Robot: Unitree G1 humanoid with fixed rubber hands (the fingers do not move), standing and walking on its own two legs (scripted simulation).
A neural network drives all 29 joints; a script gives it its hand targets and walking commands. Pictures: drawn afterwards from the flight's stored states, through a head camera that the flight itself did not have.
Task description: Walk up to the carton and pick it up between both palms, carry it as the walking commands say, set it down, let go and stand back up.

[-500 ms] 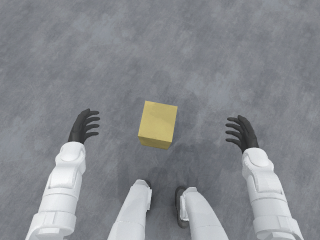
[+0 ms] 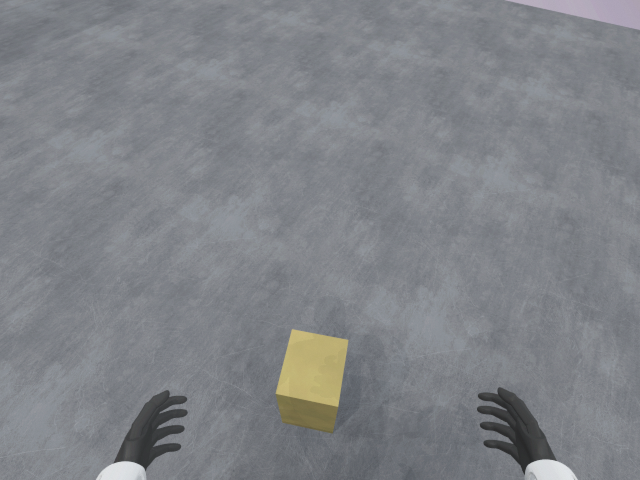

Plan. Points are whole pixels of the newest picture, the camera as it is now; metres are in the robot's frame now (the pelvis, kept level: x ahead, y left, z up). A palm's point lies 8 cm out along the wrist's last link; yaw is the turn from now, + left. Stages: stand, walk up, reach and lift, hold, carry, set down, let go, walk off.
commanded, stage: let go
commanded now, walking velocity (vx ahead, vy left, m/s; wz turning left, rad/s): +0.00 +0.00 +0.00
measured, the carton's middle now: (313, 383) +0.43 +0.04 -0.62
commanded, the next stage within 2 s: stand in 0.28 s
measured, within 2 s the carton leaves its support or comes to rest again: neither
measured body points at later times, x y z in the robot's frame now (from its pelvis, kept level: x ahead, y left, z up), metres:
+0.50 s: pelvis +0.01 -0.01 +0.00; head +0.00 +0.00 +0.45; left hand +0.17 +0.25 -0.07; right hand +0.19 -0.28 -0.06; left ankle +0.03 +0.11 -0.73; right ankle +0.00 -0.11 -0.73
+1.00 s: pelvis +0.02 +0.00 +0.00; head -0.02 +0.01 +0.45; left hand +0.16 +0.26 -0.08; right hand +0.20 -0.29 -0.05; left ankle +0.03 +0.11 -0.73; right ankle +0.00 -0.11 -0.73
